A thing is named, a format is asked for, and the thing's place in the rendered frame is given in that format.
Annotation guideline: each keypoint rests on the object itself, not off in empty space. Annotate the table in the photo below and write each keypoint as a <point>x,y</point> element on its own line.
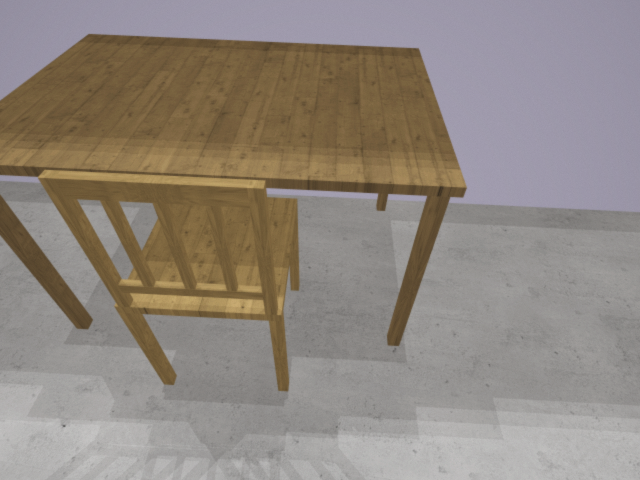
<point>300,116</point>

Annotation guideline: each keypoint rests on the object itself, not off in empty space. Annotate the chair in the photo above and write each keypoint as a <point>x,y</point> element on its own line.
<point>220,248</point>

